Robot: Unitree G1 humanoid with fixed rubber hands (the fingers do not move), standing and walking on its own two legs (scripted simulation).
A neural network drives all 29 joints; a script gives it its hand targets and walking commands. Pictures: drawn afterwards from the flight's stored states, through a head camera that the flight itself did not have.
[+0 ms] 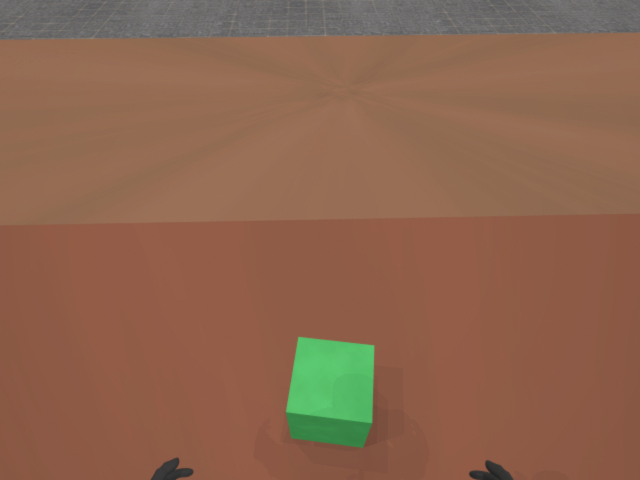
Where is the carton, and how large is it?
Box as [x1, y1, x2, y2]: [286, 337, 373, 447]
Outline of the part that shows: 298,337 286,408 286,414 291,437 362,447 371,424 373,345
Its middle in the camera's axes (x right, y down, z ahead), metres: +0.04 +0.44 +1.09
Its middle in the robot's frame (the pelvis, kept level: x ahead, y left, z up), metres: +0.43 -0.02 -0.64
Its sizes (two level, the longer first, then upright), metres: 0.210 0.200 0.250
